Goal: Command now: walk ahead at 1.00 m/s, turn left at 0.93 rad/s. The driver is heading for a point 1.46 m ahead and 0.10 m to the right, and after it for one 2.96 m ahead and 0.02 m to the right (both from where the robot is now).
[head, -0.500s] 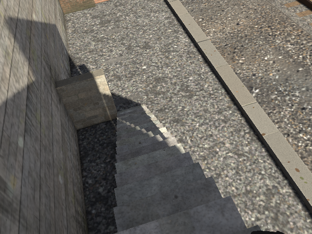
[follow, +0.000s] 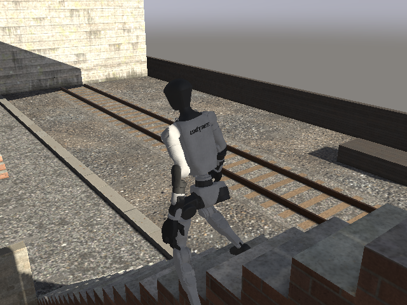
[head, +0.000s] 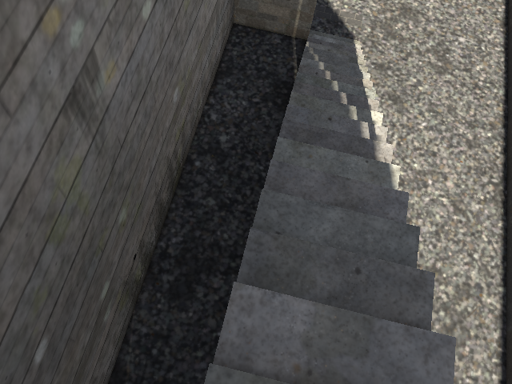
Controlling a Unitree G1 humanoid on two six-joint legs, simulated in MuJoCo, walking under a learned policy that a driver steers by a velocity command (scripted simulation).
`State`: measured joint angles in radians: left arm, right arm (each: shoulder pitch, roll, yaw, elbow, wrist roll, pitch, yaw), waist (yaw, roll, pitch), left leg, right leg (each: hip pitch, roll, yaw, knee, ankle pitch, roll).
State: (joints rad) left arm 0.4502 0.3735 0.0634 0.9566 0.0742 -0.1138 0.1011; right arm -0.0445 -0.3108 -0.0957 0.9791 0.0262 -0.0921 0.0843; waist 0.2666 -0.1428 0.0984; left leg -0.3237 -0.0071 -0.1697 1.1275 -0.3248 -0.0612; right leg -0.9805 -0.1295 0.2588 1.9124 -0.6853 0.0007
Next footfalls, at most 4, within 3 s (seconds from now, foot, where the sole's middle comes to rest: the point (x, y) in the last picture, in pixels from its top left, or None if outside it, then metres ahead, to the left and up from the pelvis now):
0.08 right None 0.04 -0.14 -0.56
0.30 right None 0.08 -0.18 -0.66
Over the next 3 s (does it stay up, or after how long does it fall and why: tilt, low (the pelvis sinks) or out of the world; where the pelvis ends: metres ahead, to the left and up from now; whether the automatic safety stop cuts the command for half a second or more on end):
falls after 0.54 s (out of the world)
